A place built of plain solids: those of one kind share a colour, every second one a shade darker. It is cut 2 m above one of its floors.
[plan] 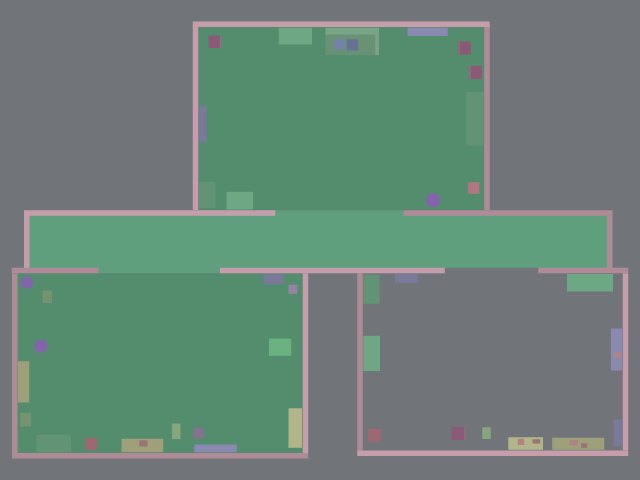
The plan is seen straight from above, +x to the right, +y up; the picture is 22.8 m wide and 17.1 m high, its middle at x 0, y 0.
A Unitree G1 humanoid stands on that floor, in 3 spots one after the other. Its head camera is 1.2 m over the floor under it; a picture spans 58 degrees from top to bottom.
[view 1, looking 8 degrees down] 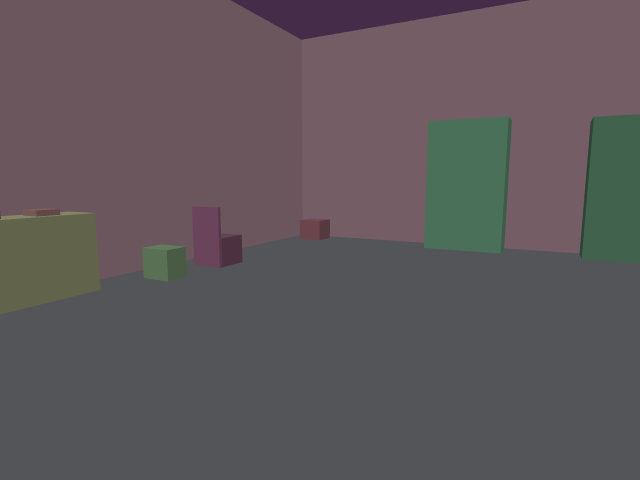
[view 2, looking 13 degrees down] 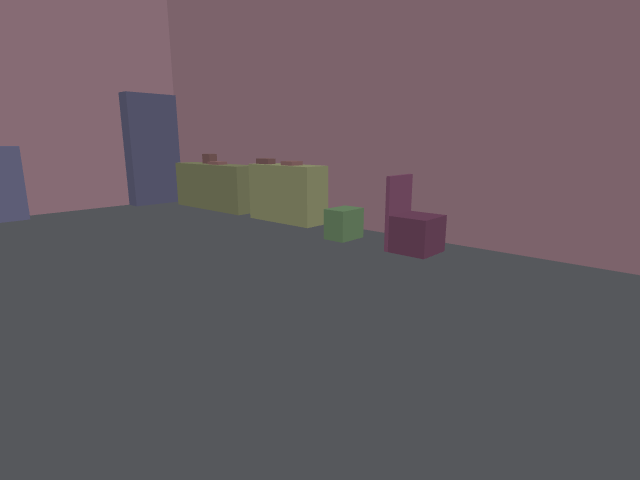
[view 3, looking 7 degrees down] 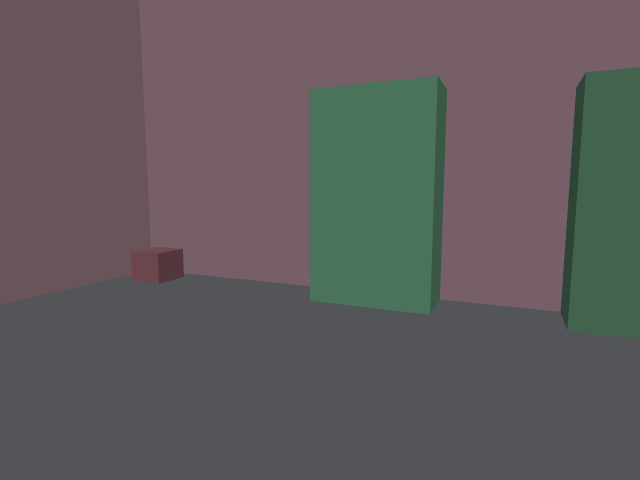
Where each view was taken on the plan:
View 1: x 9.65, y -2.74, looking -152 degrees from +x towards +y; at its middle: pouf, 8.58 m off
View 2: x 2.60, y -2.74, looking -48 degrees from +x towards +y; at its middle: ground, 5.33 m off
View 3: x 6.19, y -2.74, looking -156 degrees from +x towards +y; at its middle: wardrobe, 4.47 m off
